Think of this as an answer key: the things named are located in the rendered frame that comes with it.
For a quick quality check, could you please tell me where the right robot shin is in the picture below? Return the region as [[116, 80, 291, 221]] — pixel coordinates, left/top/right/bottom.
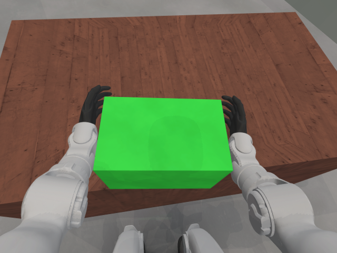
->
[[187, 223, 200, 232]]

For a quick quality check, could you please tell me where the right robot hand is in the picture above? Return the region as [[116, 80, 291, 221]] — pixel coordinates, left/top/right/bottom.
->
[[221, 95, 247, 136]]

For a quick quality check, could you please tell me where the robot left upper arm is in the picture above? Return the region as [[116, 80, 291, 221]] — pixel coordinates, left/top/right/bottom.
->
[[0, 175, 88, 253]]

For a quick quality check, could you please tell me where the pedestal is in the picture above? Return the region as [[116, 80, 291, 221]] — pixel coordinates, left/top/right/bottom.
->
[[0, 12, 337, 219]]

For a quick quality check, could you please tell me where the carton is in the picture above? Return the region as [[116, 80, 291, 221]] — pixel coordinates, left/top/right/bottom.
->
[[93, 96, 233, 189]]

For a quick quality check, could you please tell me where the left robot forearm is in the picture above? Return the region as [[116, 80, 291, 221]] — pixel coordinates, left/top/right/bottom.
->
[[21, 122, 98, 220]]

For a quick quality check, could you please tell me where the right robot forearm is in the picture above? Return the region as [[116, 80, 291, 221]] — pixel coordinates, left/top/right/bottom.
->
[[228, 132, 314, 220]]

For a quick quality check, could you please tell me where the left robot hand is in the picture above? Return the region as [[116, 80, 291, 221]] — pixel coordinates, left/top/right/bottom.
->
[[79, 85, 112, 125]]

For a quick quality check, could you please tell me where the robot shin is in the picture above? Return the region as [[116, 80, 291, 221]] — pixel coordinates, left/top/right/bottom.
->
[[123, 225, 138, 232], [187, 223, 200, 232]]

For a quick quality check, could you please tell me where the left robot shin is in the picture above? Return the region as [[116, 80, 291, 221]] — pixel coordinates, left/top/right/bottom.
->
[[123, 225, 138, 232]]

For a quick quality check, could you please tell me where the robot right upper arm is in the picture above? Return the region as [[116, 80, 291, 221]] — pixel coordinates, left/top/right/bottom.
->
[[247, 183, 337, 253]]

